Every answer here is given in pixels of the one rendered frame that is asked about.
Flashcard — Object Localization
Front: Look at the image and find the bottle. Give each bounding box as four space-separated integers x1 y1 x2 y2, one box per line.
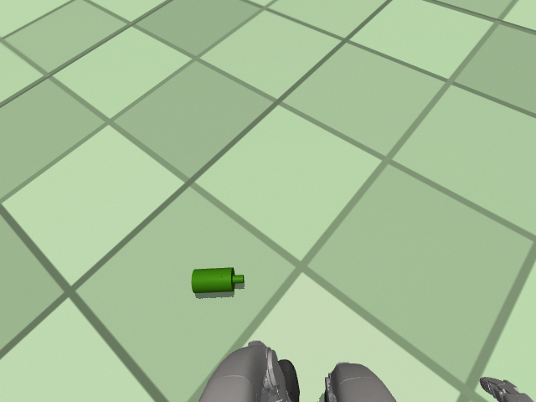
192 267 244 293

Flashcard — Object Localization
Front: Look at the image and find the right robot hand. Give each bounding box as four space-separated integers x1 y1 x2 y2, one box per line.
480 377 533 402

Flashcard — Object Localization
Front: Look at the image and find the left robot foot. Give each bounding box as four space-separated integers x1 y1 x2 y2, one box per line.
278 359 300 402

